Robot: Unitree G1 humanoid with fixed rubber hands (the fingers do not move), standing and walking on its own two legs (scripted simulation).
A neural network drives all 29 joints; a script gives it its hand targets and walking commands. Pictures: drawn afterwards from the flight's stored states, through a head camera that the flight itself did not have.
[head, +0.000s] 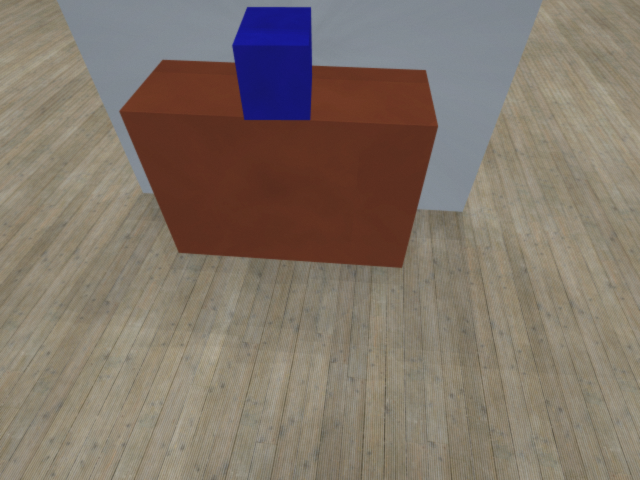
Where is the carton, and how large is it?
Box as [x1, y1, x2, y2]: [232, 7, 311, 119]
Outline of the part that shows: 247,7 232,45 244,119 309,119 311,89 310,7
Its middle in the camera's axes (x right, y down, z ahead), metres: -0.13 -0.51 +1.13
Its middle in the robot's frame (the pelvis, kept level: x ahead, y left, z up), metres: +1.20 +0.14 -0.02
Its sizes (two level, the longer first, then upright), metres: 0.283 0.190 0.206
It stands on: a pedestal, 0.65 m high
